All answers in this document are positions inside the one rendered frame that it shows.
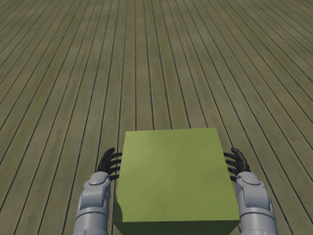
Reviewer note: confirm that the robot right hand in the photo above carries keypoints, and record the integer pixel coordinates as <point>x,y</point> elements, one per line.
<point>240,163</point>

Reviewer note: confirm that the robot left hand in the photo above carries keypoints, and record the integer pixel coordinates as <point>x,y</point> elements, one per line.
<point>106,163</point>

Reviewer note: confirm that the carton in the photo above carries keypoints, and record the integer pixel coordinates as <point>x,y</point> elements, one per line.
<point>174,182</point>

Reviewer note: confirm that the right robot forearm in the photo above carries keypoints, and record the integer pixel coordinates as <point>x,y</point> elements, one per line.
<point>256,210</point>

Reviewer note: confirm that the left robot forearm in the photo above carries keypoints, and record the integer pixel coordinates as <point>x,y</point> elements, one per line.
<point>93,209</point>

